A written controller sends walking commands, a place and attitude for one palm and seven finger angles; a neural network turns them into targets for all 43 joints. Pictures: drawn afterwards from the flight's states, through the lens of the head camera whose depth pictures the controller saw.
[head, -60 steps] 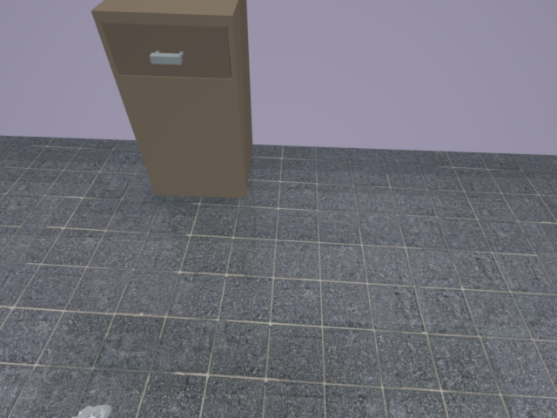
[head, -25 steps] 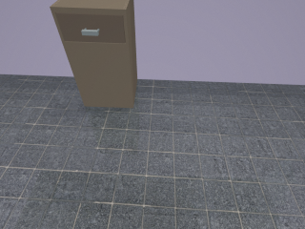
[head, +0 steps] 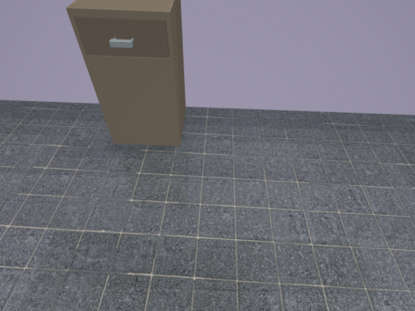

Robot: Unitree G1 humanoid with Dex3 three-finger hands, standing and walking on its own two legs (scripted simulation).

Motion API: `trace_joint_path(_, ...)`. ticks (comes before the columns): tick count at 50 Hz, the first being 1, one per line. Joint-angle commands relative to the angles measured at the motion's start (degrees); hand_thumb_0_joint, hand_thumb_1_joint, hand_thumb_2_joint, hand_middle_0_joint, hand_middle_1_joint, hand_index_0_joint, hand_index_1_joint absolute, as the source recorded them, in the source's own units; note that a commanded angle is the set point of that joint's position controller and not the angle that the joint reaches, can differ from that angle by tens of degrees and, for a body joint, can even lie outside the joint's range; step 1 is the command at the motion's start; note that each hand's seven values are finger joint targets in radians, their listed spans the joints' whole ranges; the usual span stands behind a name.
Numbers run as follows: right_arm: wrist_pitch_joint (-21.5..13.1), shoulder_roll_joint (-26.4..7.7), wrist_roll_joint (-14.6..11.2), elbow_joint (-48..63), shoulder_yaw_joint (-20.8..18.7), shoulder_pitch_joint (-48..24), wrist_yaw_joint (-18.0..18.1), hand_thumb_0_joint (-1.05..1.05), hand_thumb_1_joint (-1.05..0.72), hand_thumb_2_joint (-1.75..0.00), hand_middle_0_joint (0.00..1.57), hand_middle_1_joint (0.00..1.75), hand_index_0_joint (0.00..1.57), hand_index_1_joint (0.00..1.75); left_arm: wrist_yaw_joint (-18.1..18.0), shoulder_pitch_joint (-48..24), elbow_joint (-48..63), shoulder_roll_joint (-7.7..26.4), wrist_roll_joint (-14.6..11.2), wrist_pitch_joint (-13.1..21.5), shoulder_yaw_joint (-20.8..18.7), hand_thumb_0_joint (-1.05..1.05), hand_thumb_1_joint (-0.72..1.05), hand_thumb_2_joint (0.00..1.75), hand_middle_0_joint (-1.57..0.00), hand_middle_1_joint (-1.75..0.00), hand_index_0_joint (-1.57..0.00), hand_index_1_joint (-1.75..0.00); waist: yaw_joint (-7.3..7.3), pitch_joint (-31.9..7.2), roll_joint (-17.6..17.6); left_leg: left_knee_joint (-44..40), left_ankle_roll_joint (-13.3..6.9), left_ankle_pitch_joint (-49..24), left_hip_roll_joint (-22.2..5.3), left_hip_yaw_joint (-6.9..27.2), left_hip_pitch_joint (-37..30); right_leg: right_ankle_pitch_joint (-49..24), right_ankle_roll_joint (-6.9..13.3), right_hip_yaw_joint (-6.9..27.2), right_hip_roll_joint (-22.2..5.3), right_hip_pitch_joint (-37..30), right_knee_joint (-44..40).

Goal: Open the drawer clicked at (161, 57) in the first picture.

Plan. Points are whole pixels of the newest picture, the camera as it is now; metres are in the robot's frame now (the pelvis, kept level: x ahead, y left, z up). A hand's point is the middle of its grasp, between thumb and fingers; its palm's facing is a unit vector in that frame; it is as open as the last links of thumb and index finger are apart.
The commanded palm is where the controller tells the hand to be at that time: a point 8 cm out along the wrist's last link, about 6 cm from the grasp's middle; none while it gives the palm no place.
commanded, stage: look at it before walking up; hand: left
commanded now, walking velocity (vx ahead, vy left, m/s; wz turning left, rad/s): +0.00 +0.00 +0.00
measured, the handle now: (122, 41) +1.24 +0.48 -0.05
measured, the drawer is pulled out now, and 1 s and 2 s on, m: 0.00 0.00 0.00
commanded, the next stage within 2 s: walk to a spot facing it in 0.24 s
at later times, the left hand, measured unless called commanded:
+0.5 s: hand out of the picture +0.07 +0.24 -0.17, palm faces +0.02 -0.95 -0.30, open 7.4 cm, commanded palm none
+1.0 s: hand out of the picture +0.15 +0.30 -0.17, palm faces +0.30 -0.94 -0.18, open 7.4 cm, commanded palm none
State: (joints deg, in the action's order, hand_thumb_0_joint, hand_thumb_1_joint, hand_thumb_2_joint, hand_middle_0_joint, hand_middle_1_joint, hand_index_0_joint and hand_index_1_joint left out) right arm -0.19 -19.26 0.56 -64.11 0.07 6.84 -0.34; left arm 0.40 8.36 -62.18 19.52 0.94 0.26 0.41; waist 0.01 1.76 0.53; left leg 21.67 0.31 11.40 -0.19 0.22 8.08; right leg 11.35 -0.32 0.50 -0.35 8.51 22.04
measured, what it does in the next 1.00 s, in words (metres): walks ahead, turning left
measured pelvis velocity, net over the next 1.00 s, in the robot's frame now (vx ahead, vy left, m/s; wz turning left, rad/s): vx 0.14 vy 0.10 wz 0.32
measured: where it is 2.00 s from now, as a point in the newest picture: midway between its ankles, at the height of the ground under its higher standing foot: (168, 260)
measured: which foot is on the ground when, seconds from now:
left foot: down 0.00-1.00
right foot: down 0.00-0.70, up 0.72-1.00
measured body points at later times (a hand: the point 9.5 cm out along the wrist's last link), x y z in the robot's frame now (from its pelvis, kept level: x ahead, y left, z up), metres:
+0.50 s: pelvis +0.02 +0.00 +0.00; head +0.01 +0.01 +0.45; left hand +0.07 +0.29 -0.14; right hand +0.08 -0.28 -0.14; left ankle +0.01 +0.12 -0.74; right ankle +0.01 -0.12 -0.75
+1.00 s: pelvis +0.14 +0.10 +0.00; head +0.15 +0.12 +0.45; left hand +0.13 +0.35 -0.15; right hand +0.16 -0.13 -0.14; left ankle +0.07 +0.15 -0.75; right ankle +0.23 -0.05 -0.66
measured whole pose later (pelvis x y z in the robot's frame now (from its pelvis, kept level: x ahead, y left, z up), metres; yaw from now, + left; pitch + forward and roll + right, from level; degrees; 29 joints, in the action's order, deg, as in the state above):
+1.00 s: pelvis +0.14 +0.10 +0.00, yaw +18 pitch +1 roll -1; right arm -3.0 -7.5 0.7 -62.0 -1.5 23.1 -0.1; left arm 1.4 11.4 -56.4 12.9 2.0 0.0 -3.6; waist 1.7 1.2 2.0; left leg 19.4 -5.0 14.9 4.1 0.4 5.5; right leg 12.4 -4.8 -1.3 -7.0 34.4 60.9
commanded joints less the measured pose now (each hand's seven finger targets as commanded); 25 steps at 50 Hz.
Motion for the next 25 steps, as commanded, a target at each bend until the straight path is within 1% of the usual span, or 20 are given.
trace_joint_path(1, -1.6, -11.9, -0.1, 3.9, -2.2, -3.1, 0.9, 0.00, -0.90, -0.90, 0.20, 0.30, 0.20, 0.30, -1.0, -2.5, 3.6, 11.6, -0.3, 1.3, -2.2, 0.00, 0.90, 0.90, -0.20, -0.30, -0.20, -0.30, 0.00, -2.6, -0.3, -3.6, -1.9, -5.1, -6.3, 5.9, 0.2, -3.8, 2.0, 6.1, -6.6, 0.5, -4.5)
trace_joint_path(7, -1.6, -12.0, -0.2, 3.8, -2.2, -3.1, 0.9, 0.00, -0.90, -0.90, 0.20, 0.30, 0.20, 0.30, -1.0, -2.5, 3.4, 11.6, -0.3, 1.2, -2.1, 0.00, 0.90, 0.90, -0.20, -0.30, -0.20, -0.30, -0.09, -2.1, -0.7, -4.2, -2.0, -4.5, -6.5, 6.1, 0.4, -2.9, 1.9, 5.8, -6.4, 0.5, -4.6)
trace_joint_path(8, -1.6, -12.0, -0.1, 3.8, -2.1, -3.1, 0.9, 0.00, -0.90, -0.90, 0.20, 0.30, 0.20, 0.30, -1.0, -2.6, 3.3, 11.6, -0.3, 1.2, -2.2, 0.00, 0.90, 0.90, -0.20, -0.30, -0.20, -0.30, -0.10, -1.9, -0.6, -4.3, -2.0, -4.7, -6.5, 6.1, 0.5, -3.2, 1.9, 5.8, -6.3, 0.5, -4.6)
trace_joint_path(10, -1.6, -12.1, -0.2, 3.9, -2.2, -2.9, 0.9, 0.00, -0.90, -0.90, 0.20, 0.30, 0.20, 0.30, -1.0, -2.4, 3.4, 11.6, -0.2, 1.2, -2.2, 0.00, 0.90, 0.90, -0.20, -0.30, -0.20, -0.30, -0.11, -3.0, -0.4, -4.0, -2.1, -6.2, -6.5, 6.2, 0.0, -4.6, 1.9, 5.6, -6.4, -0.2, -4.3)
trace_joint_path(12, -1.7, -12.1, -0.2, 3.8, -2.1, -3.2, 0.9, 0.00, -0.90, -0.90, 0.20, 0.30, 0.20, 0.30, -1.0, -2.4, 3.3, 11.6, -0.3, 1.2, -2.2, 0.00, 0.90, 0.90, -0.20, -0.30, -0.20, -0.30, -0.16, -3.2, -1.2, -4.1, -2.1, -6.5, -6.6, 6.1, -0.2, -5.1, 1.8, 5.5, -6.5, -0.5, -4.2)
trace_joint_path(13, -1.8, -12.0, -0.2, 3.8, -2.1, -3.1, 0.9, 0.00, -0.90, -0.90, 0.20, 0.30, 0.20, 0.30, -1.0, -2.2, 3.4, 11.7, -0.3, 1.3, -2.2, 0.00, 0.90, 0.90, -0.20, -0.30, -0.20, -0.30, -0.21, -3.7, -0.6, -3.9, -2.1, -7.3, -6.6, 6.1, -0.5, -5.9, 1.9, 5.4, -6.6, -0.9, -4.2)
trace_joint_path(15, -1.7, -12.0, -0.2, 4.0, -2.1, -3.1, 0.9, 0.00, -0.90, -0.90, 0.20, 0.30, 0.20, 0.30, -1.1, -2.2, 3.3, 11.6, -0.3, 1.3, -2.2, 0.00, 0.90, 0.90, -0.20, -0.30, -0.20, -0.30, -0.14, -3.7, -0.2, -3.6, -2.0, -7.9, -6.6, 5.9, -0.9, -6.7, 1.9, 5.4, -6.6, -0.6, -4.2)
trace_joint_path(17, -1.7, -12.0, -0.2, 3.8, -2.1, -3.3, 0.9, 0.00, -0.90, -0.90, 0.20, 0.30, 0.20, 0.30, -1.1, -2.5, 3.3, 11.7, -0.3, 1.3, -2.2, 0.00, 0.90, 0.90, -0.20, -0.30, -0.20, -0.30, -0.12, -3.3, -0.5, -3.9, -2.0, -8.1, -6.5, 5.9, -0.8, -7.2, 1.9, 5.4, -6.6, -0.9, -4.2)
trace_joint_path(18, -1.4, -9.1, 0.0, 3.2, -1.4, -2.1, 0.8, 0.00, -0.90, -0.90, 0.20, 0.30, 0.20, 0.30, -1.2, -1.1, 2.6, 8.9, -0.4, 1.0, -1.6, 0.00, 0.90, 0.90, -0.20, -0.30, -0.20, -0.30, -0.15, -4.4, -0.4, -3.4, -1.6, -7.0, -6.3, 5.8, -0.4, -5.3, 1.3, 4.6, -6.9, -2.0, -4.0)
trace_joint_path(19, -0.8, -6.3, 0.1, 2.8, -0.7, -0.5, 0.6, 0.00, -0.90, -0.90, 0.20, 0.30, 0.20, 0.30, -1.3, 0.6, 2.1, 6.3, -0.4, 0.5, -1.2, 0.00, 0.90, 0.90, -0.20, -0.30, -0.20, -0.30, -0.18, -4.2, -0.2, -2.5, -1.3, -5.0, -5.9, 5.7, 0.7, -1.6, 0.8, 4.1, -6.8, -2.1, -3.5)
trace_joint_path(20, -0.2, -4.9, 0.3, 2.8, -0.4, 0.7, 0.4, 0.00, -0.90, -0.90, 0.20, 0.30, 0.20, 0.30, -1.4, 2.1, 1.9, 5.3, -0.2, -0.1, -1.1, 0.00, 0.90, 0.90, -0.20, -0.30, -0.20, -0.30, -0.53, -3.1, 0.1, -1.5, -1.3, -0.2, -5.3, 5.7, 3.1, 4.8, 0.5, 4.1, -6.6, -1.8, -3.1)
trace_joint_path(21, 0.2, -4.8, 0.5, 3.1, -0.5, 0.8, 0.3, 0.00, -0.90, -0.90, 0.20, 0.30, 0.20, 0.30, -1.2, 3.1, 2.0, 5.5, 0.0, -0.5, -1.4, 0.00, 0.90, 0.90, -0.20, -0.30, -0.20, -0.30, -0.93, -1.0, 0.9, -0.8, -1.5, 5.6, -4.5, 5.7, 6.3, 11.4, 0.7, 4.7, -6.8, -0.8, -3.8)
trace_joint_path(22, 0.5, -4.8, 0.7, 3.6, -0.7, 0.9, 0.2, 0.00, -0.90, -0.90, 0.20, 0.30, 0.20, 0.30, -1.0, 3.9, 2.2, 6.2, 0.1, -0.8, -1.8, 0.00, 0.90, 0.90, -0.20, -0.30, -0.20, -0.30, -1.31, 0.9, 2.1, 0.7, -1.6, 10.6, -3.4, 5.5, 10.1, 16.9, 1.3, 6.1, -7.8, -0.6, -5.1)
trace_joint_path(23, 0.7, -4.3, 0.8, 4.5, -0.7, 1.1, 0.1, 0.00, -0.90, -0.90, 0.20, 0.30, 0.20, 0.30, -1.0, 5.2, 2.5, 7.4, 0.3, -0.9, -2.3, 0.00, 0.90, 0.90, -0.20, -0.30, -0.20, -0.30, -1.90, 2.3, 5.1, 4.2, -1.3, 13.6, -1.7, 3.9, 14.4, 21.3, 2.5, 8.6, -10.0, -1.5, -7.1)
trace_joint_path(24, 0.9, -3.8, 0.8, 5.4, -0.9, 1.1, 0.1, 0.00, -0.90, -0.90, 0.20, 0.30, 0.20, 0.30, -1.0, 6.8, 2.9, 8.7, 0.4, -0.9, -3.1, 0.00, 0.90, 0.90, -0.20, -0.30, -0.20, -0.30, -2.50, 2.8, 9.0, 10.4, -0.9, 14.3, -0.5, 1.1, 17.5, 25.4, 4.4, 12.3, -14.0, -2.1, -10.2)
trace_joint_path(25, 1.0, -3.9, 0.7, 6.6, -1.3, 0.8, 0.1, 0.00, -0.90, -0.90, 0.20, 0.30, 0.20, 0.30, -1.2, 8.5, 3.6, 9.7, 0.5, -0.8, -3.7, 0.00, 0.90, 0.90, -0.20, -0.30, -0.20, -0.30, -3.21, 2.8, 11.7, 17.9, -0.7, 16.1, -0.5, -0.7, 20.2, 27.6, 7.1, 16.3, -18.2, -3.0, -12.9)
